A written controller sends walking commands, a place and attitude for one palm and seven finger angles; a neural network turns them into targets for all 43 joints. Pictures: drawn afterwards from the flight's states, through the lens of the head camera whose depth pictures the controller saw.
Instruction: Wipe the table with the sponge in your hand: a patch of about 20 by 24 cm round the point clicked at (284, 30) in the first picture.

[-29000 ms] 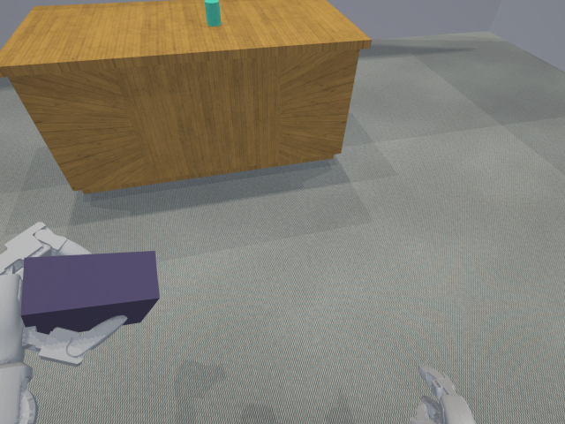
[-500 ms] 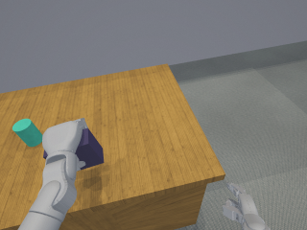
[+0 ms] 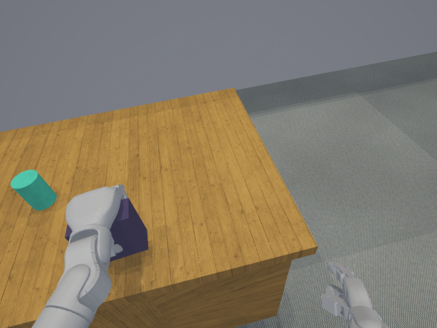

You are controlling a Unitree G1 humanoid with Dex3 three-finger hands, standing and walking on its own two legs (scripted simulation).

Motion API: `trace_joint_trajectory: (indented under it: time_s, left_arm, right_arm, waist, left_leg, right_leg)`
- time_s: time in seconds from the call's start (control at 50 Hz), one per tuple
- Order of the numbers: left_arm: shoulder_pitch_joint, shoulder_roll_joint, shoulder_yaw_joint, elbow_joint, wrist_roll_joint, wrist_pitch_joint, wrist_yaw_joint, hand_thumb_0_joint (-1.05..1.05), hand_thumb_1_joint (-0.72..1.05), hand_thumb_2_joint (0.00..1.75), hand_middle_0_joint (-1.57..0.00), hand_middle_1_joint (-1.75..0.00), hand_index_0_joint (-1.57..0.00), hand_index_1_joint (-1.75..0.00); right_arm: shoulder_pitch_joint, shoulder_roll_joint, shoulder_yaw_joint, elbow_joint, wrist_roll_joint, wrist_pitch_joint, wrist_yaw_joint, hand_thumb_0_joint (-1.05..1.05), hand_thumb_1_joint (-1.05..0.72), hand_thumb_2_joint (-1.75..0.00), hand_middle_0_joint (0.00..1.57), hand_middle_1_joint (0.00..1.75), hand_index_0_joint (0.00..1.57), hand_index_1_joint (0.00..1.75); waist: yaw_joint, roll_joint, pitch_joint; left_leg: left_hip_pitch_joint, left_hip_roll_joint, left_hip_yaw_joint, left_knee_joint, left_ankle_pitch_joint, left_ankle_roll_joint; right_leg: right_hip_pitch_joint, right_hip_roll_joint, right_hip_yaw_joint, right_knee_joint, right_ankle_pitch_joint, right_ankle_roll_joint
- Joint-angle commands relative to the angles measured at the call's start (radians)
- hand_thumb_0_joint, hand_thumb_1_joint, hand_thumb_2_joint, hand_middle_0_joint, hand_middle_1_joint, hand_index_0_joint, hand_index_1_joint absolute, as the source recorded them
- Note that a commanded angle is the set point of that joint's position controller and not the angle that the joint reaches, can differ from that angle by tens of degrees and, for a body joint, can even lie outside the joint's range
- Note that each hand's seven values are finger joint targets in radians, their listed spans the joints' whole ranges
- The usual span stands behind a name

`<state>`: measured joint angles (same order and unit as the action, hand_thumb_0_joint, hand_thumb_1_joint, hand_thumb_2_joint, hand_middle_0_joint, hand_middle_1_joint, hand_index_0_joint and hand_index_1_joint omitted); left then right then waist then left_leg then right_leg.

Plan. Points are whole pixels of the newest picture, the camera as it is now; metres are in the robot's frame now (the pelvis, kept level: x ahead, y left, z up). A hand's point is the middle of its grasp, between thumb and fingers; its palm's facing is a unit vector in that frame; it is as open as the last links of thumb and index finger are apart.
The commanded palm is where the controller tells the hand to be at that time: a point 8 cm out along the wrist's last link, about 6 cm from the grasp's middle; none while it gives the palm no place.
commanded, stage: lower the sponge onto the table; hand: left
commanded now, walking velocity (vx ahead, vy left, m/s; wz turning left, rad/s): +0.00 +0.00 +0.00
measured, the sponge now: (114, 237) +0.26 +0.26 +0.01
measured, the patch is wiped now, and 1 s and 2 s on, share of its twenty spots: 0.00 0.05 0.20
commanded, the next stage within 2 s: wipe forward along the first lane in 1.16 s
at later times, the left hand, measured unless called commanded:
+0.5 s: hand (116, 241) +0.25 +0.25 +0.02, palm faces -0.10 -0.13 -0.99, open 9.5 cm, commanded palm +0.24 +0.25 +0.09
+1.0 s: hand (115, 239) +0.26 +0.26 +0.02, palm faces -0.08 -0.08 -0.99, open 9.5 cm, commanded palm +0.24 +0.25 +0.07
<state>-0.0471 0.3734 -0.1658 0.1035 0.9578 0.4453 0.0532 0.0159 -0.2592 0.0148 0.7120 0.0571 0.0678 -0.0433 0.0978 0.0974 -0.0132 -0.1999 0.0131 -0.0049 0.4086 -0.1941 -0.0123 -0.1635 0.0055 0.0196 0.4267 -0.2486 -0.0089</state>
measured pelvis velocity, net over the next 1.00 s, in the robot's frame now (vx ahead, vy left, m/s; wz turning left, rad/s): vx -0.01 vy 0.00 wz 0.00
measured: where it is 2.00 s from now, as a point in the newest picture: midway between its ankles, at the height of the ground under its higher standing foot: outside the picture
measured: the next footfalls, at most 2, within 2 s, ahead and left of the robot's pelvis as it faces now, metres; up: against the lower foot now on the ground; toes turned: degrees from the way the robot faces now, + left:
none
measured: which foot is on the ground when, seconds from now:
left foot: down 0.00-1.00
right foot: down 0.00-1.00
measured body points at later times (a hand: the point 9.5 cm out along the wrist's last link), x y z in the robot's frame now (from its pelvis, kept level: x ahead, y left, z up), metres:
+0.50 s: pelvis -0.01 +0.00 +0.00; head -0.01 -0.03 +0.45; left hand +0.25 +0.25 +0.08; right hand +0.23 -0.21 -0.09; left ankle +0.02 +0.13 -0.74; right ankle -0.01 -0.12 -0.74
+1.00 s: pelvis -0.01 +0.00 +0.00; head -0.02 -0.03 +0.44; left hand +0.26 +0.26 +0.07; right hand +0.20 -0.22 -0.11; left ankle +0.02 +0.13 -0.74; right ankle -0.01 -0.12 -0.74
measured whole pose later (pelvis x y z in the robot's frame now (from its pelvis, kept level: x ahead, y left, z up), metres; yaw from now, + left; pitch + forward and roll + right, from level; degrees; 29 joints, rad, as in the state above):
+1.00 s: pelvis -0.01 +0.00 +0.00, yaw +0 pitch +0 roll +0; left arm -0.07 0.34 -0.19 0.27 1.00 0.29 0.16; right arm 0.06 -0.25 -0.02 0.73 0.05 0.04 -0.06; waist 0.10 0.08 -0.02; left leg -0.27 0.01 -0.01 0.47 -0.20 -0.01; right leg -0.23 0.00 0.02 0.48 -0.25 0.00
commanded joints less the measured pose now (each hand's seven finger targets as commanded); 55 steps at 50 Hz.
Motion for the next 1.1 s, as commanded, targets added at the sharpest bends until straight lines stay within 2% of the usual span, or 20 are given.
trace_joint_trajectory:
  time_s: [0.0,0.08,0.12,0.18,0.2,0.28,0.3,0.34,0.38,0.4,0.48,0.5,0.58,0.6,0.68,0.7,0.76,0.88,1.04,1.08]
  left_arm:
    - [-0.27,0.171,0.058,-0.266,0.028,-0.058,0.004,0.0,0.1,1.3,-1.2,-1.6,-1.2,-1.6]
    - [-0.285,0.256,0.15,-0.328,0.064,-0.17,0.051,0.0,0.1,1.3,-1.2,-1.6,-1.2,-1.6]
    - [-0.279,0.227,0.146,-0.294,0.076,-0.195,0.088,0.0,0.1,1.3,-1.2,-1.6,-1.2,-1.6]
    - [-0.251,0.225,0.176,-0.244,0.075,-0.169,0.133,0.0,0.1,1.3,-1.2,-1.6,-1.2,-1.6]
    - [-0.242,0.166,0.125,-0.232,0.069,-0.154,0.14,0.0,0.1,1.3,-1.2,-1.6,-1.2,-1.6]
    - [-0.183,0.159,0.121,-0.138,0.042,-0.071,0.132,0.0,0.1,1.3,-1.2,-1.6,-1.2,-1.6]
    - [-0.177,0.102,0.061,-0.144,0.031,-0.055,0.118,0.0,0.1,1.3,-1.2,-1.6,-1.2,-1.6]
    - [-0.2,0.103,0.033,-0.145,0.042,-0.039,0.093,0.0,0.1,1.3,-1.2,-1.6,-1.2,-1.6]
    - [-0.212,0.141,0.062,-0.163,0.041,-0.048,0.08,0.0,0.1,1.3,-1.2,-1.6,-1.2,-1.6]
    - [-0.226,0.118,0.035,-0.171,0.043,-0.059,0.071,0.0,0.1,1.3,-1.2,-1.6,-1.2,-1.6]
    - [-0.292,0.222,0.126,-0.196,0.074,-0.135,0.091,0.0,0.1,1.3,-1.2,-1.6,-1.2,-1.6]
    - [-0.312,0.164,0.08,-0.205,0.077,-0.153,0.1,0.0,0.1,1.3,-1.2,-1.6,-1.2,-1.6]
    - [-0.296,0.222,0.161,-0.159,0.087,-0.177,0.156,0.0,0.1,1.3,-1.2,-1.6,-1.2,-1.6]
    - [-0.279,0.162,0.117,-0.146,0.079,-0.172,0.162,0.0,0.1,1.3,-1.2,-1.6,-1.2,-1.6]
    - [-0.226,0.165,0.132,-0.049,0.053,-0.125,0.165,0.0,0.1,1.3,-1.2,-1.6,-1.2,-1.6]
    - [-0.24,0.098,0.065,-0.042,0.044,-0.113,0.155,0.0,0.1,1.3,-1.2,-1.6,-1.2,-1.6]
    - [-0.257,0.116,0.056,-0.026,0.053,-0.103,0.135,0.0,0.1,1.3,-1.2,-1.6,-1.2,-1.6]
    - [-0.32,0.149,0.084,-0.067,0.064,-0.173,0.14,0.0,0.1,1.3,-1.2,-1.6,-1.2,-1.6]
    - [-0.272,0.078,0.046,0.034,0.053,-0.166,0.166,0.0,0.1,1.3,-1.2,-1.6,-1.2,-1.6]
    - [-0.286,0.127,0.094,0.069,0.055,-0.152,0.172,0.0,0.1,1.3,-1.2,-1.6,-1.2,-1.6]
  right_arm:
    - [-0.205,-0.099,-0.036,-0.194,-0.006,-0.064,-0.013,0.0,-0.9,-0.9,0.2,0.3,0.2,0.3]
    - [-0.17,-0.097,-0.05,-0.177,-0.027,-0.087,-0.024,0.0,-0.9,-0.9,0.2,0.3,0.2,0.3]
    - [-0.149,-0.087,-0.056,-0.166,-0.028,-0.094,-0.027,0.0,-0.9,-0.9,0.2,0.3,0.2,0.3]
    - [-0.164,-0.095,-0.061,-0.154,-0.019,-0.092,-0.02,0.0,-0.9,-0.9,0.2,0.3,0.2,0.3]
    - [-0.163,-0.09,-0.06,-0.159,-0.015,-0.091,-0.015,0.0,-0.9,-0.9,0.2,0.3,0.2,0.3]
    - [-0.202,-0.103,-0.055,-0.151,-0.001,-0.076,-0.006,0.0,-0.9,-0.9,0.2,0.3,0.2,0.3]
    - [-0.196,-0.099,-0.051,-0.163,0.002,-0.072,-0.003,0.0,-0.9,-0.9,0.2,0.3,0.2,0.3]
    - [-0.216,-0.099,-0.047,-0.167,0.004,-0.064,0.001,0.0,-0.9,-0.9,0.2,0.3,0.2,0.3]
    - [-0.212,-0.103,-0.047,-0.171,0.0,-0.062,-0.002,0.0,-0.9,-0.9,0.2,0.3,0.2,0.3]
    - [-0.196,-0.099,-0.044,-0.178,-0.002,-0.062,-0.003,0.0,-0.9,-0.9,0.2,0.3,0.2,0.3]
    - [-0.181,-0.1,-0.05,-0.161,-0.018,-0.068,-0.017,0.0,-0.9,-0.9,0.2,0.3,0.2,0.3]
    - [-0.168,-0.087,-0.05,-0.169,-0.017,-0.075,-0.019,0.0,-0.9,-0.9,0.2,0.3,0.2,0.3]
    - [-0.163,-0.093,-0.06,-0.148,-0.017,-0.082,-0.024,0.0,-0.9,-0.9,0.2,0.3,0.2,0.3]
    - [-0.16,-0.086,-0.061,-0.152,-0.014,-0.083,-0.022,0.0,-0.9,-0.9,0.2,0.3,0.2,0.3]
    - [-0.179,-0.099,-0.059,-0.137,-0.003,-0.074,-0.016,0.0,-0.9,-0.9,0.2,0.3,0.2,0.3]
    - [-0.172,-0.094,-0.055,-0.145,0.001,-0.072,-0.016,0.0,-0.9,-0.9,0.2,0.3,0.2,0.3]
    - [-0.18,-0.101,-0.057,-0.144,0.0,-0.07,-0.014,0.0,-0.9,-0.9,0.2,0.3,0.2,0.3]
    - [-0.149,-0.098,-0.065,-0.15,-0.008,-0.08,-0.021,0.0,-0.9,-0.9,0.2,0.3,0.2,0.3]
    - [-0.132,-0.101,-0.07,-0.141,0.001,-0.075,-0.015,0.0,-0.9,-0.9,0.2,0.3,0.2,0.3]
    - [-0.133,-0.108,-0.069,-0.131,0.001,-0.068,-0.017,0.0,-0.9,-0.9,0.2,0.3,0.2,0.3]
  waist:
    - [-0.001,-0.097,-0.241]
    - [0.018,-0.056,-0.276]
    - [0.014,-0.057,-0.262]
    - [0.026,-0.036,-0.236]
    - [0.022,-0.028,-0.253]
    - [0.026,-0.074,-0.209]
    - [0.014,-0.073,-0.218]
    - [0.012,-0.092,-0.212]
    - [0.01,-0.092,-0.21]
    - [0.005,-0.086,-0.231]
    - [0.01,-0.067,-0.224]
    - [0.002,-0.053,-0.238]
    - [0.022,-0.032,-0.241]
    - [0.014,-0.032,-0.252]
    - [0.017,-0.067,-0.196]
    - [0.003,-0.073,-0.199]
    - [0.001,-0.107,-0.212]
    - [-0.004,-0.066,-0.237]
    - [-0.008,-0.125,-0.228]
    - [-0.006,-0.127,-0.194]
  left_leg:
    - [0.127,-0.047,-0.024,0.006,0.194,0.062]
    - [0.168,-0.042,-0.032,0.024,0.253,0.054]
    - [0.163,-0.035,-0.028,0.028,0.259,0.049]
    - [0.152,-0.031,-0.033,0.013,0.249,0.035]
    - [0.142,-0.025,-0.024,0.008,0.242,0.035]
    - [0.114,-0.031,-0.025,-0.006,0.203,0.031]
    - [0.102,-0.027,-0.015,-0.007,0.193,0.036]
    - [0.099,-0.034,-0.026,-0.007,0.188,0.038]
    - [0.103,-0.038,-0.032,-0.006,0.169,0.044]
    - [0.097,-0.039,-0.027,-0.003,0.159,0.049]
    - [0.118,-0.04,-0.036,0.005,0.148,0.047]
    - [0.118,-0.039,-0.025,0.009,0.147,0.051]
    - [0.13,-0.036,-0.033,0.005,0.152,0.04]
    - [0.123,-0.034,-0.02,0.011,0.157,0.042]
    - [0.092,-0.035,-0.026,-0.004,0.126,0.034]
    - [0.078,-0.032,-0.014,-0.004,0.109,0.039]
    - [0.075,-0.038,-0.021,0.004,0.111,0.043]
    - [0.09,-0.04,-0.029,0.019,0.107,0.049]
    - [0.054,-0.033,-0.021,0.032,0.099,0.045]
    - [0.041,-0.035,-0.026,0.026,0.073,0.043]
  right_leg:
    - [0.01,0.012,0.025,-0.056,0.23,-0.05]
    - [0.002,0.023,0.064,-0.045,0.29,-0.067]
    - [-0.022,0.022,0.048,-0.043,0.277,-0.066]
    - [-0.034,0.029,0.06,-0.046,0.244,-0.075]
    - [-0.028,0.024,0.023,-0.038,0.231,-0.068]
    - [-0.023,0.022,0.041,-0.054,0.203,-0.064]
    - [-0.015,0.018,0.008,-0.051,0.2,-0.056]
    - [-0.023,0.017,0.018,-0.052,0.192,-0.055]
    - [-0.023,0.021,0.035,-0.056,0.173,-0.059]
    - [-0.017,0.02,0.006,-0.048,0.169,-0.055]
    - [-0.042,0.028,0.051,-0.059,0.149,-0.065]
    - [-0.044,0.026,0.024,-0.049,0.148,-0.062]
    - [-0.057,0.034,0.056,-0.056,0.137,-0.074]
    - [-0.05,0.029,0.028,-0.047,0.149,-0.068]
    - [-0.063,0.027,0.046,-0.065,0.118,-0.065]
    - [-0.062,0.023,0.012,-0.06,0.112,-0.056]
    - [-0.065,0.02,0.024,-0.056,0.121,-0.054]
    - [-0.082,0.029,0.037,-0.043,0.113,-0.061]
    - [-0.107,0.025,0.016,-0.028,0.123,-0.053]
    - [-0.119,0.029,0.033,-0.038,0.089,-0.057]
